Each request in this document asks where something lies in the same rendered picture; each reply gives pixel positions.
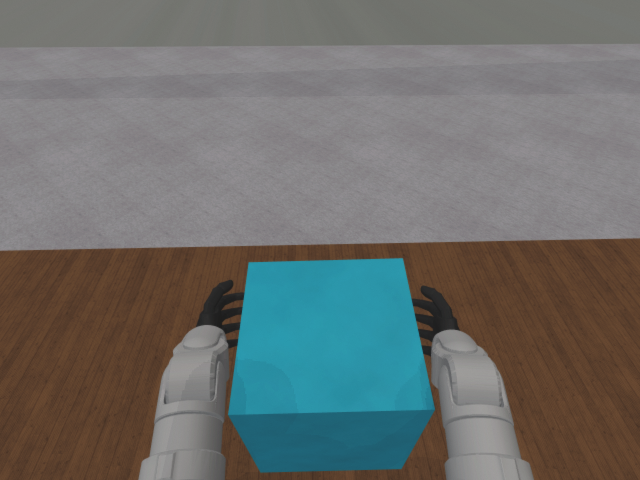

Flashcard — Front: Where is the robot right hand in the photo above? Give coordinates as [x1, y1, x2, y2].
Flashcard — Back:
[412, 286, 460, 356]

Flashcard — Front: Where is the carton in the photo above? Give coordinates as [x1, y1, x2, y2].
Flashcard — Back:
[228, 258, 435, 473]

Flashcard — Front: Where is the robot left hand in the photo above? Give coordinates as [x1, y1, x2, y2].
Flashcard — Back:
[196, 280, 244, 349]

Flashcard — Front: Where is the robot right forearm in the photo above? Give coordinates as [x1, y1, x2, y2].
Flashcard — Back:
[431, 330, 534, 480]

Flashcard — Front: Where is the robot left forearm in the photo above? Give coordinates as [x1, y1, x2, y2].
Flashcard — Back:
[138, 325, 229, 480]

